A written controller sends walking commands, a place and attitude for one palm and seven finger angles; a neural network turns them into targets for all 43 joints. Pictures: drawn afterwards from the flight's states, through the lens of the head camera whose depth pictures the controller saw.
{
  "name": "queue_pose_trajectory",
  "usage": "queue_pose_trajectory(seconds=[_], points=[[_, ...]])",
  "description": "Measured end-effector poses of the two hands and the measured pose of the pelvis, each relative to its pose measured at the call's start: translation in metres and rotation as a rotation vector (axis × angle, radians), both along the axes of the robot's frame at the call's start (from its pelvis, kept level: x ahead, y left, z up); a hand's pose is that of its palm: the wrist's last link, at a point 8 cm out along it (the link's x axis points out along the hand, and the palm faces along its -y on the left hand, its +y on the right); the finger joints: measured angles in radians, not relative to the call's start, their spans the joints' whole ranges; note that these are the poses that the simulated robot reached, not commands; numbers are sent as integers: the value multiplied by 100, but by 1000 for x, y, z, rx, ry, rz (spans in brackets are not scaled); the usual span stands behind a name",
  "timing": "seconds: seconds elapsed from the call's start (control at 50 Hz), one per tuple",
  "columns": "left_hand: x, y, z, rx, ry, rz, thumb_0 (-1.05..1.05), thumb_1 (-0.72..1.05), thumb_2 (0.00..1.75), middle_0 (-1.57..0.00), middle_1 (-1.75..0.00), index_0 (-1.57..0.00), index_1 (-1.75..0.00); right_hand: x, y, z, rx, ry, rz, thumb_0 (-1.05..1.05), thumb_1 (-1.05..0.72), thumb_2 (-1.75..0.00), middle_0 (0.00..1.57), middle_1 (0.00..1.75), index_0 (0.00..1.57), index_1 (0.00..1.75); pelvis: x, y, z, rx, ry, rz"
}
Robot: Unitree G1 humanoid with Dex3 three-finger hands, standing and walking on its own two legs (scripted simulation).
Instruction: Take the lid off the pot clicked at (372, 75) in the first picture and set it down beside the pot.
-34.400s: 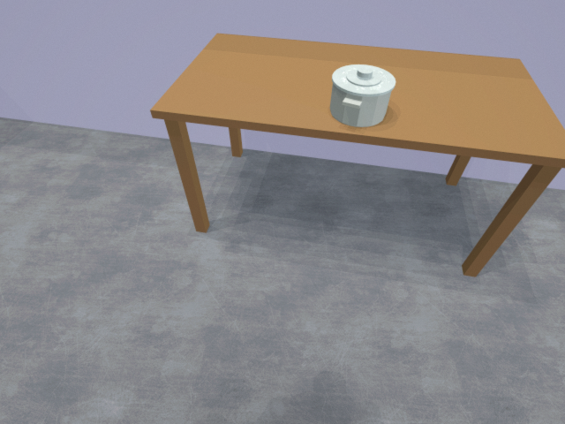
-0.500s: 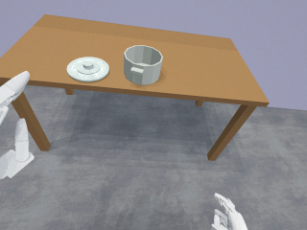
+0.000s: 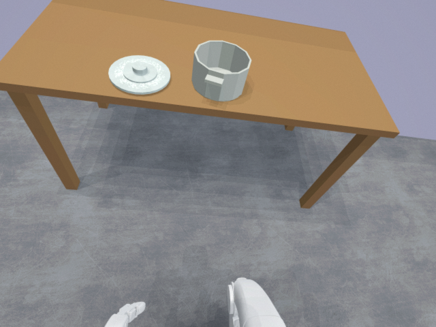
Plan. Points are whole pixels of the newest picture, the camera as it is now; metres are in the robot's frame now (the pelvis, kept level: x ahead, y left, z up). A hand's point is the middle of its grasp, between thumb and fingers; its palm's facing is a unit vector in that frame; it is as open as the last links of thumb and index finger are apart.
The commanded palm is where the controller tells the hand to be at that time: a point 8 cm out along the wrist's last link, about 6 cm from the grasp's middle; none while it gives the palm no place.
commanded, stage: stop stepping back and stand still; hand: left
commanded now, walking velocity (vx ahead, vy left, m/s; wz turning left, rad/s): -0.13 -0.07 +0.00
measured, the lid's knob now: (139, 67) +0.84 +0.23 -0.07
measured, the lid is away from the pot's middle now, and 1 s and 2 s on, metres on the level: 0.26 0.26 0.26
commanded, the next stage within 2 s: let the arm hang, fingers relaxed in 0.82 s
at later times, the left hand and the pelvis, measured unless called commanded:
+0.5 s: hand (154, 252) +0.29 +0.12 -0.16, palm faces -0.04 -0.99 -0.17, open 7.4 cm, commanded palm none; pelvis +0.14 -0.03 +0.00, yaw +1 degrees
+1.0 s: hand (121, 287) +0.22 +0.18 -0.17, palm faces +0.08 -0.97 -0.24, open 7.4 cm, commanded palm none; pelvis +0.17 -0.02 +0.01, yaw +2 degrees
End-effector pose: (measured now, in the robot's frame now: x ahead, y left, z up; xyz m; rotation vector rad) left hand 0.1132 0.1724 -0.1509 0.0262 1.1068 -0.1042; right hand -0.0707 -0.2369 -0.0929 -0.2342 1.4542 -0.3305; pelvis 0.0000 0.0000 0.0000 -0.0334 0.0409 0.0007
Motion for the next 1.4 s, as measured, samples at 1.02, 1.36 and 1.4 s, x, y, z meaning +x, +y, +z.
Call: queue_pose_trajectory(seconds=[1.02, 1.36, 1.4], points=[[98, 50, 16, 266, 199, 198, 1, 91, 90, -20, -30, -19, -30, 318, -17, -25, 105, -199, 152, 0, -91, -90, 19, 30, 20, 30, 167, -24, 11, 29, -8, 39], [121, 20, 22, 230, 112, 165, 0, 92, 90, -20, -30, -20, -30, 245, -21, -33, 147, -78, 27, 0, -91, -90, 19, 30, 20, 30, 173, -33, 13, 37, -37, 29], [119, 21, 22, 229, 118, 170, 0, 92, 90, -20, -30, -20, -30, 240, -19, -33, 149, -64, 23, 0, -91, -90, 19, 30, 20, 30, 174, -33, 13, 37, -41, 30]])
